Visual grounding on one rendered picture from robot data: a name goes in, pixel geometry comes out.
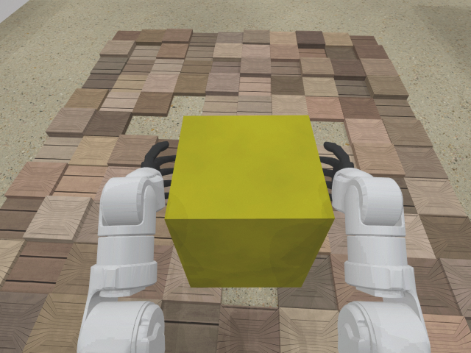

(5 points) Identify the robot right upper arm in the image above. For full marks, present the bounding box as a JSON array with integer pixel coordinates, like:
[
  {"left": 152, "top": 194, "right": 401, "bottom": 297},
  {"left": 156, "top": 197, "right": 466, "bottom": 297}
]
[{"left": 338, "top": 301, "right": 430, "bottom": 353}]

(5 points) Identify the right robot hand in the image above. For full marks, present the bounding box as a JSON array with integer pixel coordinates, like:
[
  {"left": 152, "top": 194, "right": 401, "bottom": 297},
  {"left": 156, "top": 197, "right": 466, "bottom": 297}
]
[{"left": 319, "top": 142, "right": 354, "bottom": 201}]

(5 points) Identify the robot left forearm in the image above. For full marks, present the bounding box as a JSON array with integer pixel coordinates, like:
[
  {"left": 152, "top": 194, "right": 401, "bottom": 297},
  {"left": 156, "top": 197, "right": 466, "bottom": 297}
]
[{"left": 77, "top": 167, "right": 165, "bottom": 353}]

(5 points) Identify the carton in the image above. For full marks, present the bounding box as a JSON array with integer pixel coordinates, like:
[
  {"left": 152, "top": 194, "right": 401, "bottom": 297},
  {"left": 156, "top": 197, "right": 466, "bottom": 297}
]
[{"left": 164, "top": 115, "right": 335, "bottom": 288}]

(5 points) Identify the robot left upper arm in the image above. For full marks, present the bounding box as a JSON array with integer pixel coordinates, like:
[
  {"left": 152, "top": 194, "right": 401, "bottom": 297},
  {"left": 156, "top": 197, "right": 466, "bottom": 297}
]
[{"left": 78, "top": 301, "right": 165, "bottom": 353}]

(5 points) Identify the left robot hand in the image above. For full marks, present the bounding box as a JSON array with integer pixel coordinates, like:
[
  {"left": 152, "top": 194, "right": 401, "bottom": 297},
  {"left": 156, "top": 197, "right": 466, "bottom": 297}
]
[{"left": 141, "top": 141, "right": 176, "bottom": 199}]

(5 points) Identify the robot right forearm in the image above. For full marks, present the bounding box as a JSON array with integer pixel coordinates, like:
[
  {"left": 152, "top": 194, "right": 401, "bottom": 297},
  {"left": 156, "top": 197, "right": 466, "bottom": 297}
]
[{"left": 332, "top": 168, "right": 431, "bottom": 353}]

